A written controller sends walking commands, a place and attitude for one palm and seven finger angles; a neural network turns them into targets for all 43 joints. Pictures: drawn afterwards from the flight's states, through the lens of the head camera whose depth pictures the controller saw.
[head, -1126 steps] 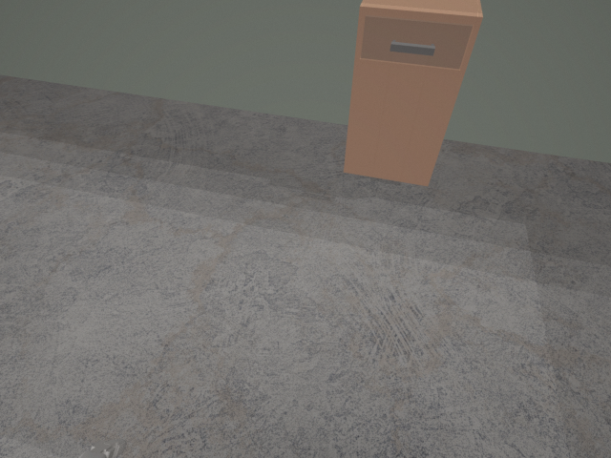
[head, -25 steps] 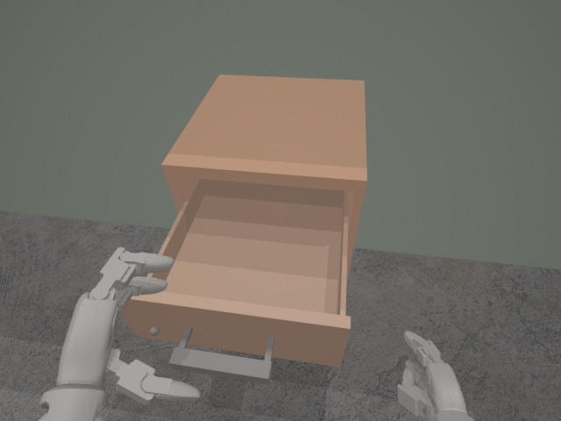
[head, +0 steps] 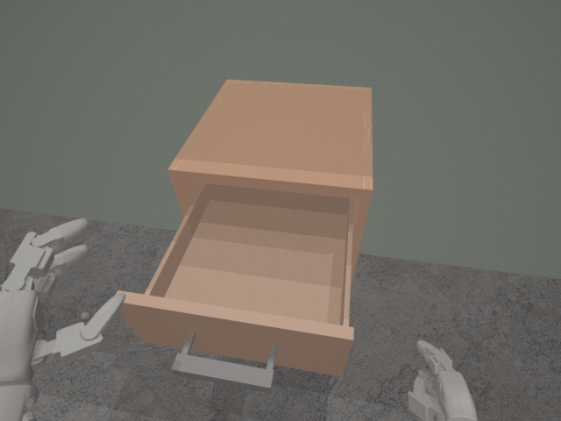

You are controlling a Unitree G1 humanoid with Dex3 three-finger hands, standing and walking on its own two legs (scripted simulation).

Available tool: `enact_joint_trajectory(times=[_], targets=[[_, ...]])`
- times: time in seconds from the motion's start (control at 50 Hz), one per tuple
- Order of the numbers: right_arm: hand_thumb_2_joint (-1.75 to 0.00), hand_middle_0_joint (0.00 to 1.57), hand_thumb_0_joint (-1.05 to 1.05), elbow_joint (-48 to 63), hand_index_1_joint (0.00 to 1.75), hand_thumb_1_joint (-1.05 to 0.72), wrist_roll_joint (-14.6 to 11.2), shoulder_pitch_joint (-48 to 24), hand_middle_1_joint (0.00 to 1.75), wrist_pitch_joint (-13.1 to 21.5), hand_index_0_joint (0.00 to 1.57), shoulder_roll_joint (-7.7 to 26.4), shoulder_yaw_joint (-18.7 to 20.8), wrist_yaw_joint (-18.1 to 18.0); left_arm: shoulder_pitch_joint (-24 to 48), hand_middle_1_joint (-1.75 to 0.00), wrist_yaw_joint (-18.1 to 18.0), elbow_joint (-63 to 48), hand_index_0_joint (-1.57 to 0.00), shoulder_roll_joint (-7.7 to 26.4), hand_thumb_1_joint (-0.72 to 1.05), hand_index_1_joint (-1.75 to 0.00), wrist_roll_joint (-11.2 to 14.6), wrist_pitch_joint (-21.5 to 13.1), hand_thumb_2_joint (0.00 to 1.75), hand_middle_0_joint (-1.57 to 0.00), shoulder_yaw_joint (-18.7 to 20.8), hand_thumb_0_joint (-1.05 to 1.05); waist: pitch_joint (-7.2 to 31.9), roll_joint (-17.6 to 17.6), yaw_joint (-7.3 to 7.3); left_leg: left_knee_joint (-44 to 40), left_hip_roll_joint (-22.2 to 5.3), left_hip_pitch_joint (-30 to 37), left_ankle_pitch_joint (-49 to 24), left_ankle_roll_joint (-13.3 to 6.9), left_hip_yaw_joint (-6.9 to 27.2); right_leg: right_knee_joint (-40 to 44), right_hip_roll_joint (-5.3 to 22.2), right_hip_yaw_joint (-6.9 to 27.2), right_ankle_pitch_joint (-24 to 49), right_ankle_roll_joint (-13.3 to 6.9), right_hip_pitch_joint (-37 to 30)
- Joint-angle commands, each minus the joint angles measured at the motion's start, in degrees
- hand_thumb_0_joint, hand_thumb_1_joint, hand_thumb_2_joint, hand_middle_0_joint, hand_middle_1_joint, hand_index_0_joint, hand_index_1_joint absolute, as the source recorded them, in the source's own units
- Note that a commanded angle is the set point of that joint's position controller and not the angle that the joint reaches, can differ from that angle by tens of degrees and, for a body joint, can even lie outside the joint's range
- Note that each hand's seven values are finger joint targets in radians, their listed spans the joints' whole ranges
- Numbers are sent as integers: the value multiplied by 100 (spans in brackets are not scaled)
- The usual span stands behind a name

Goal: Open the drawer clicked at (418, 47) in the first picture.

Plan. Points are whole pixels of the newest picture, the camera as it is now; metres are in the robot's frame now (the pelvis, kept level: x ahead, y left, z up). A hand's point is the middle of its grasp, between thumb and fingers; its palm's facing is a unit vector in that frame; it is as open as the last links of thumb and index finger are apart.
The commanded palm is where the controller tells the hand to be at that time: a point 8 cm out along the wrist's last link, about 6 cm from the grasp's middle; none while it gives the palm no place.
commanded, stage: draw the hand back to the body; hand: left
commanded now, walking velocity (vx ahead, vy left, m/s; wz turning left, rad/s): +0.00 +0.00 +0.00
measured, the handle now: (227, 359) +0.24 +0.12 -0.09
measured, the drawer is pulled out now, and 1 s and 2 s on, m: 0.30 0.30 0.30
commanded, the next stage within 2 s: step back with the hand held close in 0.34 s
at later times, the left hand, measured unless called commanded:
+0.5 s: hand (82, 314) +0.18 +0.22 +0.16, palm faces +0.37 -0.82 -0.43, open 7.5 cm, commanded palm +0.12 +0.27 +0.18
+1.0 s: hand (51, 346) +0.15 +0.24 +0.16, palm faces +0.30 -0.80 -0.53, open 7.4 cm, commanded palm +0.08 +0.28 +0.18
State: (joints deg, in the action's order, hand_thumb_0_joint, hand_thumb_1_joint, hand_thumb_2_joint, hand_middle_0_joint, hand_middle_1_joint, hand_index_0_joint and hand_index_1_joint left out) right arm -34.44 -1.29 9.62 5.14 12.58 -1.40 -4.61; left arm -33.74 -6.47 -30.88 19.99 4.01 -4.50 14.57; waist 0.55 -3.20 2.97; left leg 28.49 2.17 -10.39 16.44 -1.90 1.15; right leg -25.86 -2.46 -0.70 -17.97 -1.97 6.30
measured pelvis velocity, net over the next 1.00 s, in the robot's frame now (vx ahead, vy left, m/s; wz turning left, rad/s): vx -0.05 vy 0.01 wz -0.01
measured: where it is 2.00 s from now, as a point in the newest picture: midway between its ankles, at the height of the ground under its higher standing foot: outside the picture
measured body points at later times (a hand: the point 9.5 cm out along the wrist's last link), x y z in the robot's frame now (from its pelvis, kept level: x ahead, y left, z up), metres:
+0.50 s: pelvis +0.00 -0.01 +0.00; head -0.01 -0.04 +0.45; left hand +0.15 +0.27 +0.19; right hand +0.19 -0.23 -0.08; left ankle -0.01 +0.10 -0.74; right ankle -0.04 -0.10 -0.74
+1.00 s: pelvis -0.05 +0.01 -0.01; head -0.01 +0.01 +0.44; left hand +0.12 +0.28 +0.19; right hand +0.14 -0.23 -0.09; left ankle -0.01 +0.10 -0.74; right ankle -0.04 -0.10 -0.74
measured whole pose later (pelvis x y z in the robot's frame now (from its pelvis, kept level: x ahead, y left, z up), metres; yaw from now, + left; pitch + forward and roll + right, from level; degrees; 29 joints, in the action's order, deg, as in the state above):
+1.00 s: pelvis -0.05 +0.01 -0.01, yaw +0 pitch +3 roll -1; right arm -31.2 -1.7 8.4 0.0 11.4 0.5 -4.0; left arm -38.8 -7.8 -35.9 25.2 3.7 -10.7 22.7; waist -1.5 -0.5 -0.1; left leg 32.3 2.2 -21.9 13.2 -2.4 0.5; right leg -31.8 -2.2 -0.7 -15.8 -1.4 18.8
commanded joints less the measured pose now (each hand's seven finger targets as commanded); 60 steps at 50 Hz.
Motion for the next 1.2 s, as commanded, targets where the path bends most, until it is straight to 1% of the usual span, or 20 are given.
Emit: enact_joint_trajectory(times=[0.0,0.12,0.24,0.32,0.42,0.44,0.46,0.48,0.5,0.54,0.56,0.64,0.72,0.8,0.92,0.98,1.06,1.08,1.14,1.18], targets=[[-90,20,0,895,30,-90,-44,-785,30,275,20,518,191,-36,270,-43,-139,-1009,-22,902,69,-43,63,-365,81,-22,862,0,344,8,8,-316,-430,509,-1611,58,69,437,367,-43,1616,64,375],[-90,20,0,926,30,-90,-33,-814,30,280,20,577,187,-11,387,-30,-114,-1019,-20,828,90,-30,55,-371,90,-20,731,0,308,-36,7,-388,-429,527,-1482,41,103,484,368,-44,1438,72,421],[-90,20,0,922,30,-90,-23,-824,30,274,20,545,179,-32,372,-30,-141,-1033,-20,903,90,-30,79,-373,90,-20,810,0,342,179,7,-366,-402,508,-1436,24,95,529,384,4,1490,76,346],[-90,20,0,886,30,-90,-23,-810,30,285,20,543,174,-23,360,-30,-144,-1059,-20,919,90,-30,51,-382,90,-20,832,0,401,-122,22,-336,-395,563,-1575,41,71,499,392,0,1618,69,326],[-90,20,0,889,30,-90,-33,-865,30,257,20,547,208,-35,299,-30,-136,-934,-20,889,90,-30,74,-375,90,-20,820,0,346,202,19,-315,-394,557,-1466,7,33,556,396,44,1595,104,379],[-90,20,0,1083,30,-90,-63,-545,30,161,20,723,248,9,1342,-30,-198,-1688,-20,1940,90,-30,49,-685,90,-20,1897,0,-133,124,-187,-141,-414,163,-1092,-136,276,914,688,871,1989,62,829],[-90,20,0,958,30,-90,-46,-477,30,132,20,666,248,19,1461,-30,-178,-1530,-20,1977,90,-30,20,-832,90,-20,1947,0,-97,153,-240,-21,-377,209,-899,-86,338,960,875,1017,2115,-25,851],[-90,20,0,890,30,-90,-35,-585,30,97,20,636,268,34,745,-30,-115,-877,-20,1376,90,-30,-9,-829,90,-20,1526,0,-133,395,-271,61,-370,250,-929,-94,306,933,910,976,2186,-5,958],[-90,20,0,932,30,-90,-39,-634,30,46,20,657,290,76,328,-30,-47,-601,-20,997,90,-30,-20,-806,90,-20,1207,0,-21,451,-278,90,-384,283,-1073,-108,274,858,909,913,2333,61,909],[-90,20,0,991,30,-90,-63,-688,30,-68,20,678,356,127,-113,-30,-4,-494,-20,795,90,-30,-25,-802,90,-20,1045,0,294,495,-265,41,-467,238,-1490,-121,246,637,883,722,2524,165,659],[-90,20,0,1040,30,-90,-59,-729,30,-92,20,733,395,137,-175,-30,2,-710,-20,834,90,-30,-30,-837,90,-20,1042,0,452,252,-257,11,-502,318,-1695,-132,220,549,885,732,2683,193,634],[-90,20,0,1183,30,-90,-99,-790,30,-279,20,657,461,129,-534,-30,-79,-1130,-20,1114,90,-30,-66,-875,90,-20,1312,0,910,431,-263,5,-686,136,-2473,-139,334,124,815,541,2797,177,349],[-90,20,0,1282,30,-90,-108,-753,30,-323,20,641,464,74,-663,-30,-187,-1606,-20,1358,90,-30,-38,-935,90,-20,1537,0,1084,69,-265,-69,-830,-152,-2631,-150,548,-169,740,482,2421,126,268],[-90,20,0,1280,30,-90,-82,-711,30,-292,20,611,463,32,-828,-30,-255,-1670,-20,1379,90,-30,-15,-929,90,-20,1612,0,1073,-231,-253,-204,-976,-478,-2469,-186,720,-372,609,396,1813,138,298],[-90,20,0,1204,30,-90,-59,-626,30,-208,20,630,461,37,-728,-30,-282,-1470,-20,1212,90,-30,6,-920,90,-20,1486,0,792,-94,-288,-367,-1098,-1209,-1439,-248,886,-532,575,485,984,126,388],[-90,20,0,1187,30,-90,-71,-570,30,-171,20,642,456,31,-549,-30,-296,-1486,-20,1215,90,-30,2,-941,90,-20,1446,0,726,244,-337,-188,-937,-1442,-536,-213,833,-284,740,769,824,46,543],[-90,20,0,1161,30,-90,-48,-505,30,-118,20,681,475,48,-293,-30,-336,-1620,-20,1291,90,-30,-6,-1002,90,-20,1378,0,425,541,-433,488,-515,-1081,412,-72,615,620,1199,1455,-147,-254,1543],[-90,20,0,1133,30,-90,-34,-460,30,-99,20,643,438,57,-265,-30,-340,-1661,-20,1212,90,-30,-1,-1039,90,-20,1274,0,389,620,-457,539,-488,-1023,437,-51,626,660,1264,1384,-297,-291,1644],[-90,20,0,1163,30,-90,13,-556,30,-53,20,644,382,36,-273,-30,-399,-1758,-20,1304,90,-30,-40,-1130,90,-20,1373,0,261,143,-420,-33,-727,-1153,579,-129,867,400,936,995,-613,-128,1674],[-90,20,0,1239,30,-90,9,-599,30,13,20,685,339,16,-279,-30,-411,-1921,-20,1322,90,-30,-100,-1185,90,-20,1466,0,371,-676,-379,-1056,-1293,-1933,823,-319,1417,-623,375,404,-349,106,756]])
